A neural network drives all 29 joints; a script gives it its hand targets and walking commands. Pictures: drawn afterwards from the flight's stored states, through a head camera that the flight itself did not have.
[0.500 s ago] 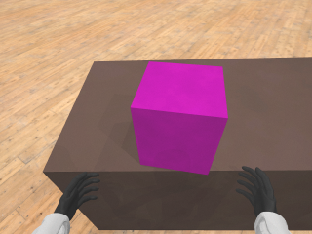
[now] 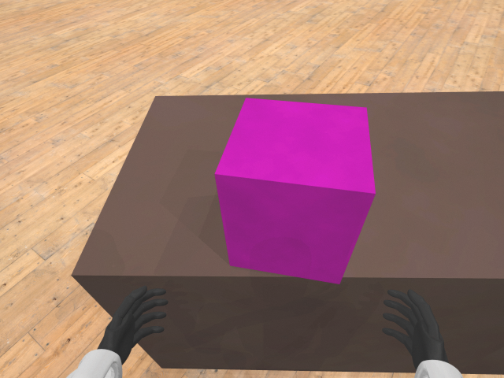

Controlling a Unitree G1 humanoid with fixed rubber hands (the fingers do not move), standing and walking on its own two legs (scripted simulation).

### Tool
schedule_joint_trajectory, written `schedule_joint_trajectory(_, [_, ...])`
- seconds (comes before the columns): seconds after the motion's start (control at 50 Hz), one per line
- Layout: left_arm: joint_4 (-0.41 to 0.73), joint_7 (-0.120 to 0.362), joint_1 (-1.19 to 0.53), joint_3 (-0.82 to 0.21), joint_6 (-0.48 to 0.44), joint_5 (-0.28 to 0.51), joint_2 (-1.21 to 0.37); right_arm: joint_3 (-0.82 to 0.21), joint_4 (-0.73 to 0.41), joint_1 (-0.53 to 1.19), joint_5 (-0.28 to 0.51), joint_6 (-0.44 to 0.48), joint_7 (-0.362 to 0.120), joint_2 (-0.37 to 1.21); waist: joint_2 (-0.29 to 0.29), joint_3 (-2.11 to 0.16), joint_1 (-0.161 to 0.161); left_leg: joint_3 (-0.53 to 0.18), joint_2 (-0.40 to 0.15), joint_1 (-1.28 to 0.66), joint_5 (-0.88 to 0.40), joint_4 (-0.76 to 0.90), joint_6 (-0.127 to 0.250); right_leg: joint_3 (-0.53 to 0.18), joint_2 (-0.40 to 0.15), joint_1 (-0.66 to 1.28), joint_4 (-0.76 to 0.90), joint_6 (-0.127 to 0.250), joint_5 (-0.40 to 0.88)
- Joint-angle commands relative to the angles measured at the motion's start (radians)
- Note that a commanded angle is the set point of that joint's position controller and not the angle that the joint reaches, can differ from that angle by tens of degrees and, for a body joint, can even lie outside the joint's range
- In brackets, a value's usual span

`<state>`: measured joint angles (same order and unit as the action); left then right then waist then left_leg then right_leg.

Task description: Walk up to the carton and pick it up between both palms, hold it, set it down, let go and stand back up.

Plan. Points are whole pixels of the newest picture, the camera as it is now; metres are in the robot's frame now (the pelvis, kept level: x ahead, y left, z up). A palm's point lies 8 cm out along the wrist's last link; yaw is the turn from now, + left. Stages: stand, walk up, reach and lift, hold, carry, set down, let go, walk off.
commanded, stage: set down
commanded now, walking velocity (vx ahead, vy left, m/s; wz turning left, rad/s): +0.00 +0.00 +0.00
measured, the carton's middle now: (293, 192) +0.44 -0.03 +0.06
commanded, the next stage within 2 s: let go in 1.18 s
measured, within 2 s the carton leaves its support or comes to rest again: neither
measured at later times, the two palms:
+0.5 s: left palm (126, 353) +0.19 +0.23 -0.03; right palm (417, 356) +0.20 -0.21 -0.04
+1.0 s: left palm (126, 374) +0.17 +0.24 -0.06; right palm out of the picture +0.16 -0.20 -0.08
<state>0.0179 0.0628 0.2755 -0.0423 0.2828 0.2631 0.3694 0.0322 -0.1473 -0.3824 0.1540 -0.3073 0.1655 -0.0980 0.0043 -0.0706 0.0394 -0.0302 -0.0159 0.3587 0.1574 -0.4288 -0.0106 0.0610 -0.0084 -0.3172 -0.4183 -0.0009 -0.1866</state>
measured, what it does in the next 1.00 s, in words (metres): stands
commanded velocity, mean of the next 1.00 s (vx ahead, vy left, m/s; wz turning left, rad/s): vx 0.00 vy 0.00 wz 0.00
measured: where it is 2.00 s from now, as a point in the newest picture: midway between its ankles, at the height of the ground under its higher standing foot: outside the picture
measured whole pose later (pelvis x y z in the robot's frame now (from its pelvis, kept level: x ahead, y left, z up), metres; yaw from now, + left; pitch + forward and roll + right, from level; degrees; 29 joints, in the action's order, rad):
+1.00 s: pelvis +0.03 +0.00 +0.00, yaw +0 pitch +3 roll -1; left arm -0.35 0.02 0.28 -0.06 0.15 0.21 0.28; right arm 0.03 0.47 -0.36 0.01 0.09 0.04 -0.10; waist 0.00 -0.02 0.04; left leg -0.03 -0.02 0.28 0.21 -0.45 -0.02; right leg 0.06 -0.01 -0.23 -0.42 0.00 -0.23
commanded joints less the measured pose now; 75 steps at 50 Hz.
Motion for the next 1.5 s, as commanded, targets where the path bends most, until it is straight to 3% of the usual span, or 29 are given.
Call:
schedule_joint_trajectory(0.0, [0.143, -0.025, -0.143, 0.091, -0.076, -0.019, 0.171, -0.008, -0.108, 0.133, -0.032, 0.125, -0.033, -0.042, 0.011, -0.048, 0.000, 0.067, 0.000, -0.103, 0.138, 0.120, 0.017, -0.106, -0.014, 0.187, 0.088, -0.015, -0.094])
schedule_joint_trajectory(0.02, [0.188, -0.023, -0.136, 0.101, -0.094, -0.008, 0.193, -0.019, -0.158, 0.119, -0.023, 0.147, -0.026, -0.022, -0.007, -0.082, 0.002, 0.074, 0.008, -0.108, 0.100, 0.105, 0.021, -0.114, -0.021, 0.207, 0.086, -0.021, -0.046])
schedule_joint_trajectory(0.04, [0.162, -0.028, -0.125, 0.094, -0.097, -0.023, 0.180, -0.014, -0.100, 0.116, -0.032, 0.158, -0.033, -0.033, 0.013, -0.069, 0.002, 0.072, 0.011, -0.110, 0.080, 0.099, 0.014, -0.108, -0.017, 0.194, 0.088, -0.015, -0.046])
schedule_joint_trajectory(0.12, [0.148, -0.029, -0.072, 0.091, -0.126, -0.049, 0.163, -0.017, -0.043, 0.085, -0.035, 0.224, -0.045, -0.044, 0.026, -0.110, 0.005, 0.069, 0.012, -0.155, -0.035, 0.073, -0.002, -0.092, -0.002, 0.214, 0.077, -0.012, 0.052])
schedule_joint_trajectory(0.14, [0.167, -0.023, -0.056, 0.089, -0.144, -0.043, 0.173, -0.028, -0.072, 0.066, -0.031, 0.250, -0.040, -0.031, 0.007, -0.133, -0.005, 0.070, 0.019, -0.177, -0.082, 0.056, 0.000, -0.098, -0.003, 0.234, 0.079, -0.018, 0.115])
schedule_joint_trajectory(0.24, [0.116, -0.015, 0.028, 0.090, -0.175, -0.086, 0.139, -0.040, 0.051, 0.010, -0.027, 0.330, -0.053, -0.054, 0.026, -0.147, -0.010, 0.063, 0.029, -0.261, -0.262, 0.017, -0.024, -0.085, 0.017, 0.241, 0.079, -0.017, 0.268])
schedule_joint_trajectory(0.4, [0.083, -0.007, 0.085, 0.096, -0.207, -0.146, 0.120, -0.044, 0.179, -0.019, -0.035, 0.433, -0.069, -0.075, 0.049, -0.122, -0.035, 0.054, 0.038, -0.330, -0.419, -0.012, -0.046, -0.080, 0.026, 0.236, 0.094, -0.014, 0.365])
schedule_joint_trajectory(0.46, [0.048, -0.003, 0.082, 0.090, -0.214, -0.159, 0.112, -0.040, 0.227, -0.017, -0.050, 0.454, -0.071, -0.077, 0.031, -0.100, -0.050, 0.057, 0.042, -0.327, -0.406, -0.013, -0.042, -0.079, 0.023, 0.244, 0.102, -0.017, 0.372])
schedule_joint_trajectory(0.54, [-0.024, -0.004, 0.064, 0.091, -0.219, -0.180, 0.100, -0.041, 0.284, 0.015, -0.067, 0.470, -0.080, -0.079, 0.030, -0.067, -0.043, 0.057, 0.041, -0.300, -0.342, 0.001, -0.037, -0.074, 0.022, 0.242, 0.103, -0.016, 0.330])
schedule_joint_trajectory(0.62, [-0.058, -0.011, 0.001, 0.083, -0.221, -0.170, 0.105, -0.020, 0.306, 0.075, -0.088, 0.480, -0.087, -0.075, 0.019, -0.034, -0.043, 0.066, 0.039, -0.267, -0.228, 0.023, -0.027, -0.066, 0.019, 0.223, 0.111, -0.019, 0.214])
schedule_joint_trajectory(0.66, [-0.091, -0.024, -0.026, 0.072, -0.216, -0.178, 0.089, 0.001, 0.357, 0.109, -0.101, 0.474, -0.099, -0.088, 0.047, -0.001, -0.041, 0.063, 0.029, -0.246, -0.170, 0.041, -0.031, -0.054, 0.022, 0.200, 0.104, -0.013, 0.151])
schedule_joint_trajectory(0.72, [-0.110, -0.032, -0.079, 0.060, -0.215, -0.162, 0.098, 0.013, 0.364, 0.156, -0.116, 0.474, -0.104, -0.077, 0.036, 0.015, -0.048, 0.071, 0.028, -0.201, -0.075, 0.056, -0.018, -0.054, 0.014, 0.190, 0.102, -0.015, 0.081])
schedule_joint_trajectory(0.84, [-0.179, -0.064, -0.128, 0.032, -0.206, -0.171, 0.076, 0.058, 0.455, 0.220, -0.144, 0.475, -0.131, -0.099, 0.067, 0.024, -0.050, 0.063, 0.012, -0.169, 0.029, 0.076, -0.017, -0.037, 0.017, 0.169, 0.077, -0.006, 0.010])
schedule_joint_trajectory(0.92, [-0.221, -0.070, -0.128, 0.027, -0.201, -0.173, 0.070, 0.070, 0.474, 0.243, -0.154, 0.496, -0.139, -0.118, 0.051, 0.018, -0.049, 0.070, 0.019, -0.178, 0.004, 0.061, -0.020, -0.035, 0.011, 0.164, 0.075, -0.004, 0.026])
schedule_joint_trajectory(0.98, [-0.237, -0.078, -0.140, 0.027, -0.194, -0.195, 0.048, 0.079, 0.528, 0.271, -0.156, 0.508, -0.153, -0.141, 0.079, 0.011, -0.042, 0.065, 0.016, -0.196, -0.013, 0.061, -0.028, -0.023, 0.019, 0.155, 0.067, 0.003, 0.024])
schedule_joint_trajectory(1.08, [-0.300, -0.076, -0.118, 0.036, -0.182, -0.218, 0.024, 0.086, 0.624, 0.267, -0.161, 0.529, -0.164, -0.169, 0.070, 0.009, -0.036, 0.073, 0.024, -0.239, -0.092, 0.046, -0.037, -0.015, 0.024, 0.149, 0.070, 0.003, 0.069])
schedule_joint_trajectory(1.48, [-0.313, -0.088, -0.112, 0.062, -0.194, -0.256, -0.011, 0.114, 0.773, 0.306, -0.175, 0.612, -0.187, -0.230, 0.053, -0.041, -0.033, 0.082, 0.033, -0.297, -0.218, 0.014, -0.045, 0.002, 0.032, 0.151, 0.069, 0.000, 0.173])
